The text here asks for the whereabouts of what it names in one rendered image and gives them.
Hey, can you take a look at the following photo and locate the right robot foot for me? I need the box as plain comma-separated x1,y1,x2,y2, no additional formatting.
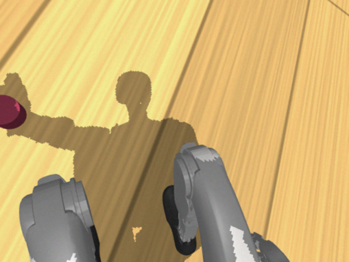
163,185,196,255

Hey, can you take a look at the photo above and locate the tin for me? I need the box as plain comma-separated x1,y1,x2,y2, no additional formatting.
0,95,27,129

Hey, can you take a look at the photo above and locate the right robot hand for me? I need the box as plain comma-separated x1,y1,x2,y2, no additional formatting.
251,232,290,262

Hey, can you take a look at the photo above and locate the left robot foot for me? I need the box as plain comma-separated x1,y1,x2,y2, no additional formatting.
90,225,101,262

